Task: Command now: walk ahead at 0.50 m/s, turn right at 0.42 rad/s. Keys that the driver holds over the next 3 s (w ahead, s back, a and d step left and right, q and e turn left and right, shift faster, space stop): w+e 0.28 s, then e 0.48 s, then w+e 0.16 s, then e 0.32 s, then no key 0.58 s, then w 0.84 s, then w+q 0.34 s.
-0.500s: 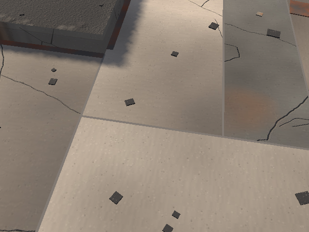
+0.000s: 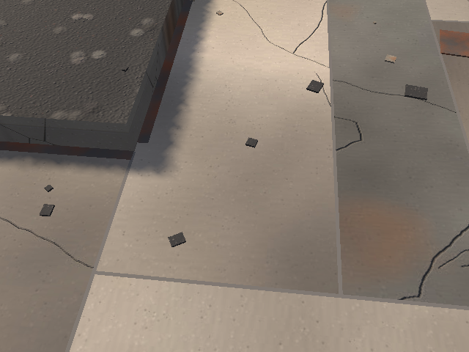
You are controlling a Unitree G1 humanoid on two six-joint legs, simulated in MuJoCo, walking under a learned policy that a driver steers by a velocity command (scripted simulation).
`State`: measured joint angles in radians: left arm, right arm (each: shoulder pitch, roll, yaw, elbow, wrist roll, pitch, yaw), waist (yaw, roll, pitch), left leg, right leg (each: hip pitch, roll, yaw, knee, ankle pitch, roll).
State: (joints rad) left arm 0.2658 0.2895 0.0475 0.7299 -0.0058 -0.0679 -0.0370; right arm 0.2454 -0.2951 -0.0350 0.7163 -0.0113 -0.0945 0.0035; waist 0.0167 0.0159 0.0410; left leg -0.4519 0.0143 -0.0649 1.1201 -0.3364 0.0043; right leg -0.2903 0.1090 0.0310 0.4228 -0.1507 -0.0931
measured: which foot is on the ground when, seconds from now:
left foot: up 0.00-0.30, down 0.32-0.80, up 0.82-1.00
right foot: down 0.00-0.32, up 0.34-0.76, down 0.78-1.00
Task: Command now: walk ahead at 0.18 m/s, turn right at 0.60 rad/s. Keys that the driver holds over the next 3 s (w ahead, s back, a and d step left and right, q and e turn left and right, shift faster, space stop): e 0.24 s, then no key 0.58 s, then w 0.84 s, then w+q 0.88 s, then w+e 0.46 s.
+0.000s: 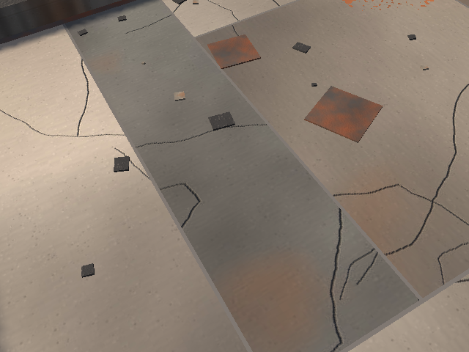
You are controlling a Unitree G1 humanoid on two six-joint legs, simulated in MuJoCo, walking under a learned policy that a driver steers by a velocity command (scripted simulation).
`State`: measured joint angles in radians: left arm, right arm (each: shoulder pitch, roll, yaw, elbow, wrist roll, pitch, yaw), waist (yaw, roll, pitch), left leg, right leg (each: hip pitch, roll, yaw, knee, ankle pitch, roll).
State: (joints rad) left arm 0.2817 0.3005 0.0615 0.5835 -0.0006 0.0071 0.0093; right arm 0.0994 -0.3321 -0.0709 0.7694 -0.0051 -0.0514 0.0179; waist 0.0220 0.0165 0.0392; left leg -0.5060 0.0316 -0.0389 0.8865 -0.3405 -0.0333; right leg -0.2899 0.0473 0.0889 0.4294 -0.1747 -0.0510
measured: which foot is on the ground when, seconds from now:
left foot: up 0.00-0.16, down 0.18-1.00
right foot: down 0.00-0.18, up 0.20-0.54, down 0.56-1.00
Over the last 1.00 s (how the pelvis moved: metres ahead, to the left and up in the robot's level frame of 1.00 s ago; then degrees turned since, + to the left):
0.37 -0.03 0.01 -36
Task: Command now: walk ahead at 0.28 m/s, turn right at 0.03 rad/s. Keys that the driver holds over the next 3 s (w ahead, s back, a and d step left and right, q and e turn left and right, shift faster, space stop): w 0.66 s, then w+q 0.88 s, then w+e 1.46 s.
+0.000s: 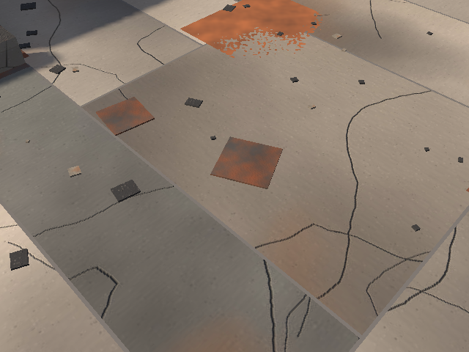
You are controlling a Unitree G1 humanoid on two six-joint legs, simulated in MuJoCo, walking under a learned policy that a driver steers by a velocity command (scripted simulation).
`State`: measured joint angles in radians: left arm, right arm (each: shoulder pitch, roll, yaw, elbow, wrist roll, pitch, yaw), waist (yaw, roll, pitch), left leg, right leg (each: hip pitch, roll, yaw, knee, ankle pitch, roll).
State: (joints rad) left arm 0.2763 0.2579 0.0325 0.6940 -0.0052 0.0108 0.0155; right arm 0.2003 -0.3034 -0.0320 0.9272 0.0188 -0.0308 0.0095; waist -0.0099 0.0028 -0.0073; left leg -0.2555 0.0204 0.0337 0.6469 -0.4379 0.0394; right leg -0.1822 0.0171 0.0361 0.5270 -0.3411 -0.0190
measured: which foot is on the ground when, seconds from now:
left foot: down 0.00-0.52, up 0.54-1.00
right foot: down 0.00-0.06, up 0.08-0.48, down 0.50-1.00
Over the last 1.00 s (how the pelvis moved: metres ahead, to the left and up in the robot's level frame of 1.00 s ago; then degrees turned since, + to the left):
0.12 0.01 -0.01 -14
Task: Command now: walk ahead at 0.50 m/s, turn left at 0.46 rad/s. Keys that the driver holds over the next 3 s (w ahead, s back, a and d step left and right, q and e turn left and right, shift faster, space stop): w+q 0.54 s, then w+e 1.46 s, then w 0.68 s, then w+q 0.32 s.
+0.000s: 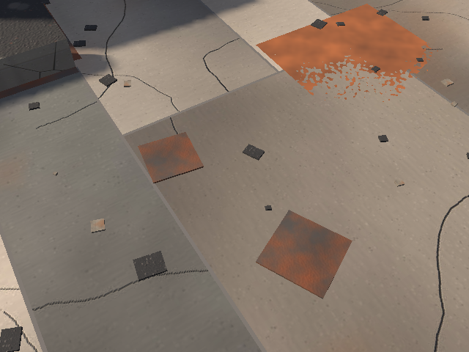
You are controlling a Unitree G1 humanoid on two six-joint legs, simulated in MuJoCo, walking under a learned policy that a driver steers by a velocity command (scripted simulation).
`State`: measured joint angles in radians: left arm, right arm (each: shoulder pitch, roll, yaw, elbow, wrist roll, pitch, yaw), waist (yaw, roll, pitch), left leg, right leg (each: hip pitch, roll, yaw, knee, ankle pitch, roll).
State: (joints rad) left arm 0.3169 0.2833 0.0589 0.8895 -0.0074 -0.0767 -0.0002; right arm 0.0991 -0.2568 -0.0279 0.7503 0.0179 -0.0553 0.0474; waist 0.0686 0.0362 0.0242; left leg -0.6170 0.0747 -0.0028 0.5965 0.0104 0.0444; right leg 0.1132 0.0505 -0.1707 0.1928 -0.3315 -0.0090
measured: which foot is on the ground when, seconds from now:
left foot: up 0.00-0.04, down 0.06-0.56, up 0.58-0.98, down 1.00-1.00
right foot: down 0.00-0.08, up 0.10-0.52, down 0.54-1.00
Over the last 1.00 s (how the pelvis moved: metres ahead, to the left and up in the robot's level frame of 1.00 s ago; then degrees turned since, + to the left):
0.49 0.00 0.00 8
